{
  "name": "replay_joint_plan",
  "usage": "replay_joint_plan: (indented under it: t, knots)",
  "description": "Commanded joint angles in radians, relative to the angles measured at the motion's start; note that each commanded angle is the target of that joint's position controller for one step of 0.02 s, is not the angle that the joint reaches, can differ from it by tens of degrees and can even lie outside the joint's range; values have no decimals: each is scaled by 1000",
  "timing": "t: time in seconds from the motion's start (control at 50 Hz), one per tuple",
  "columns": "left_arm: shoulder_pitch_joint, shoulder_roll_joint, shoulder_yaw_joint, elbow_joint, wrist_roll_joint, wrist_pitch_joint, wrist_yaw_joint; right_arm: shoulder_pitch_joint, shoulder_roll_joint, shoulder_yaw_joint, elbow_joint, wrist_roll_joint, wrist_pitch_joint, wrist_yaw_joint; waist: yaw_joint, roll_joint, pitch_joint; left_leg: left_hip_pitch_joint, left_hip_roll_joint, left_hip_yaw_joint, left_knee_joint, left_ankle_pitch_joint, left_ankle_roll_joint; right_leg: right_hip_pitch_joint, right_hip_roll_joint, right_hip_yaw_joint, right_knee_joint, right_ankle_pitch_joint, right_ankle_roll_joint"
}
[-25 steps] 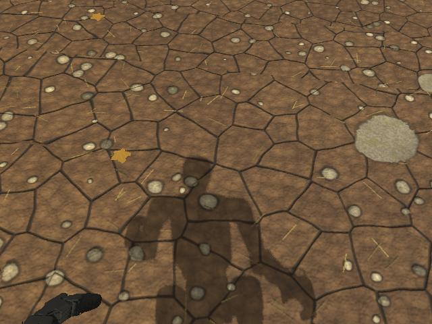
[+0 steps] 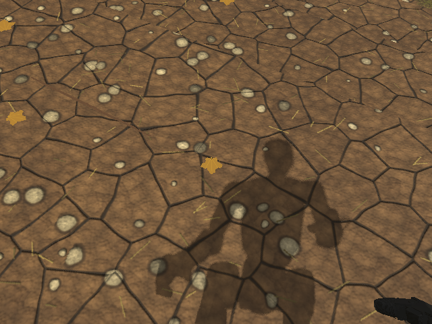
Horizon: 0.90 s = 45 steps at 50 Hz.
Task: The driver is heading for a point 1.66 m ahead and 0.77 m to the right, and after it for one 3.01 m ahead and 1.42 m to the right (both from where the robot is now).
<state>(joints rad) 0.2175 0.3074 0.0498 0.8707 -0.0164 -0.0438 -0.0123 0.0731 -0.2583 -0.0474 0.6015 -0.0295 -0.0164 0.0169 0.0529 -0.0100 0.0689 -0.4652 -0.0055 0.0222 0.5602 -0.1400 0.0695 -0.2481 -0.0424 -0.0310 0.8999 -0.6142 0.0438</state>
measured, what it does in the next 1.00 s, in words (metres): steps on the spot, turning right: right foot, then left foot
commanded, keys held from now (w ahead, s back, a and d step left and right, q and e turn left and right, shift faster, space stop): e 0.92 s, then no key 0.08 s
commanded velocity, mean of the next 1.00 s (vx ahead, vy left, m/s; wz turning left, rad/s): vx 0.03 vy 0.00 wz -0.45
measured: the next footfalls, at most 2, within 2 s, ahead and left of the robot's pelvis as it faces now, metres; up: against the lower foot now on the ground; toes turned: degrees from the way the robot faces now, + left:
right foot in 0.38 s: +0.05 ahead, -0.14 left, +0.00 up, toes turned -15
left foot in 0.88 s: +0.16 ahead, +0.06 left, +0.00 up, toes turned -34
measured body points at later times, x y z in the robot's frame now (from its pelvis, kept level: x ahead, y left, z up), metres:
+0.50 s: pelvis +0.03 -0.04 +0.01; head +0.05 -0.08 +0.46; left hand +0.18 +0.22 -0.08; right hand +0.12 -0.36 -0.11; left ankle +0.08 +0.10 -0.65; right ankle +0.01 -0.13 -0.72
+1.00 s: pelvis +0.06 -0.02 +0.02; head +0.10 -0.02 +0.46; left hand +0.35 +0.16 -0.09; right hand +0.03 -0.33 -0.08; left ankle +0.13 +0.08 -0.72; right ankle -0.03 -0.11 -0.65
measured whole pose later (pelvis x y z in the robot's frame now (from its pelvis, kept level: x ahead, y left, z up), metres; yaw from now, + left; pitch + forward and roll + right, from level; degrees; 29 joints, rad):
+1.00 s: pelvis +0.06 -0.02 +0.02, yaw -33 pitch +2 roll +0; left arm 0.15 0.36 0.09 0.71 -0.01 0.05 0.03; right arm 0.12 -0.28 -0.08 0.81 -0.01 -0.01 -0.02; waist 0.00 -0.05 0.04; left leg -0.25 -0.01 -0.02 0.45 -0.23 0.01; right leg -0.47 0.10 0.15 1.05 -0.51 0.05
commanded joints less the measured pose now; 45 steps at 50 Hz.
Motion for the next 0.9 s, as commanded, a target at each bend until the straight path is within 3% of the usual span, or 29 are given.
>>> replay_joint_plan:
  t: [0.02, 0.04, 0.06, 0.1, 0.16, 0.22, 0.28, 0.34, 0.36, 0.38, 0.4, 0.42, 0.44, 0.46, 0.48, 0.5, 0.54, 0.64, 0.76, 0.82, 0.86, 0.88, 0.9]
  knots:
    - [17, 110, 13, -45, -21, 21, 0, 123, -116, -27, 1, 13, -7, 0, -78, 94, -303, 488, 322, -311, -145, 531, 222, -281, -57, 115, 195, -62, 24]
    - [2, 108, 16, -38, -9, 43, 17, 69, -102, -20, 7, 12, -8, -2, -58, 95, -229, 373, 292, -261, -187, 415, 183, -251, -67, 111, 148, -7, 36]
    - [34, 103, 18, -24, -2, 63, 29, 27, -112, -23, 13, 2, -9, -6, -27, 110, -195, 250, 267, -200, -226, 367, 165, -163, -60, 96, 122, 57, 53]
    - [75, 95, 25, -16, 3, 80, 46, -6, -144, -40, 22, -7, -11, -22, -7, 138, -176, 176, 259, -139, -265, 294, 170, -110, -34, 52, 106, 126, 64]
    - [38, 85, 32, -41, 4, 92, 57, -1, -143, -47, 47, 2, -5, -47, -29, 126, -170, 192, 289, -117, -297, 137, 186, -150, -45, 44, 103, 174, 47]
    - [-16, 69, 32, -76, 5, 98, 52, -9, -137, -50, 72, 6, 4, -62, -43, 132, -147, 208, 309, -96, -318, 32, 184, -172, -61, 34, 47, 197, 26]
    - [-22, 71, 35, -92, 5, 97, 35, -15, -146, -57, 90, 13, 15, -65, -45, 133, -153, 240, 324, -66, -297, 48, 173, -133, -51, 2, -43, 208, 3]
    - [43, 72, 42, -81, 7, 96, 13, -44, -165, -64, 106, 40, 30, -64, 1, 132, -164, 246, 315, -14, -215, 82, 119, -16, -17, -49, -250, 308, -46]
    - [84, 84, 49, -66, 13, 96, 8, -35, -153, -63, 119, 52, 35, -64, 15, 108, -157, 222, 283, 24, -144, 34, 71, 40, 8, -52, -361, 377, -78]
    - [99, 134, 63, -69, 21, 93, 12, 21, -119, -60, 142, 51, 41, -61, 1, -27, -115, 130, 205, 104, 30, -85, -18, 91, -53, 92, -507, 517, -132]
    - [85, 250, 84, -104, 18, 91, 31, 30, -70, -47, 112, 7, 41, -54, -50, -328, -77, -156, 42, 173, 326, -466, -132, 186, -301, 460, -547, 843, -267]
    - [95, 261, 80, -124, 60, 69, 20, -102, -101, -56, 72, 9, 36, -62, 27, -268, -100, -207, -23, -6, 504, -553, -130, 89, -358, 563, -608, 807, -393]
    - [48, 242, 77, -133, 65, 45, 16, -110, -124, -65, 75, 27, 37, -65, -1, -177, -94, -219, 0, -64, 574, -463, -113, 85, -304, 478, -615, 737, -359]
    - [-12, 220, 75, -142, 41, 32, 21, -74, -135, -72, 96, 32, 39, -70, -37, -135, -86, -232, 16, -80, 574, -363, -104, 95, -250, 406, -601, 693, -298]
    - [-49, 177, 64, -153, 19, 31, 26, -52, -145, -78, 121, 24, 41, -78, -49, -106, -96, -232, 26, -88, 566, -309, -107, 108, -222, 370, -589, 681, -257]
    - [-63, 156, 56, -159, 7, 32, 34, -40, -147, -82, 127, 17, 40, -81, -59, -109, -106, -210, 22, -88, 576, -261, -115, 104, -203, 345, -582, 723, -246]
    - [-31, 137, 48, -161, 9, 35, 44, -30, -129, -80, 131, 25, 33, -78, -57, -104, -147, -188, 5, -92, 575, -206, -127, 147, -181, 327, -567, 796, -250]
    - [9, 166, 62, -166, 3, 50, 59, -68, -102, -66, 124, 35, 18, -71, -26, -123, -147, -171, -6, -110, 332, -170, -157, 218, -159, 363, -549, 733, -253]
    - [-39, 187, 73, -197, 5, 69, 49, -54, -123, -64, 132, 43, -2, -47, -20, -156, -138, 3, -36, -113, 141, -209, -158, 122, -140, 456, -519, 737, -269]
    - [-78, 181, 71, -215, -4, 78, 47, -8, -136, -66, 143, 46, -18, -33, -41, -164, -156, 92, -45, -112, -3, -183, -139, 132, -121, 515, -472, 812, -250]
    - [-112, 165, 64, -231, -15, 86, 55, 63, -152, -73, 168, 43, -27, -25, -85, -142, -164, 254, -17, -102, -224, 31, -108, 73, -60, 503, -417, 702, -185]
    - [-76, 121, 52, -236, -4, 86, 55, 90, -209, -86, 169, 28, -24, -30, -68, -25, -201, 393, 138, -225, -242, 132, -52, -35, 5, 433, -292, 478, -134]
    - [-3, 73, 42, -246, 1, 78, 50, 50, -281, -95, 157, 10, -11, -39, 7, 252, -177, 478, 329, -449, -225, 422, 92, -254, 186, 249, -108, 21, -69]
